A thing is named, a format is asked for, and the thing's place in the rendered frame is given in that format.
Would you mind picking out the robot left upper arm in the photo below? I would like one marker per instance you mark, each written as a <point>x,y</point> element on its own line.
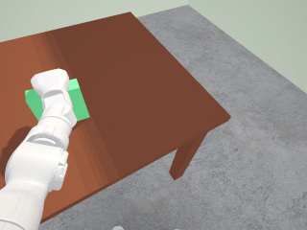
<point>36,170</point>

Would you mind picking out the sponge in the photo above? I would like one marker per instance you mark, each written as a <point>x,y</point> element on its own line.
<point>79,107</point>

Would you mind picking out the left robot forearm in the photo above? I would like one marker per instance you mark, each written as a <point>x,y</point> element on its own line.
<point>55,125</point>

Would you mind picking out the left robot hand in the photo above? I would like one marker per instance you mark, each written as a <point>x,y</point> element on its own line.
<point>56,78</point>

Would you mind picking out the table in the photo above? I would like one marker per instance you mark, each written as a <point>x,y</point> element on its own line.
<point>142,104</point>

